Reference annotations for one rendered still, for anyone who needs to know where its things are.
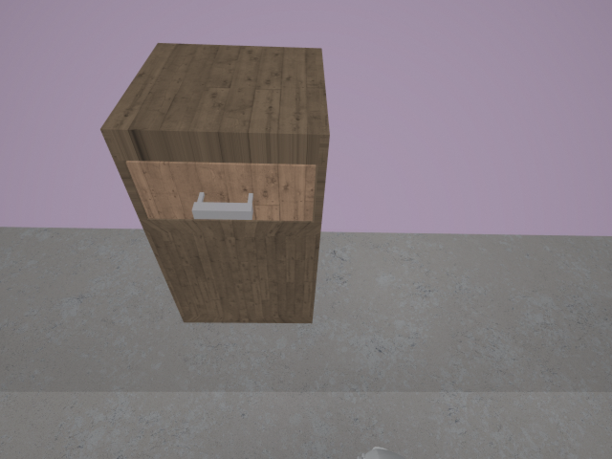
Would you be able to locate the drawer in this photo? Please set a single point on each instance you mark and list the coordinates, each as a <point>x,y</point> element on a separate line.
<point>281,192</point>

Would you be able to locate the handle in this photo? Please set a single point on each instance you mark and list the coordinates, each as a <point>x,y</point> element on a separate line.
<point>222,211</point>

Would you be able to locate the cabinet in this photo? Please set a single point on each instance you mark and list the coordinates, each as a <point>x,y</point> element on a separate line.
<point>229,104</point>

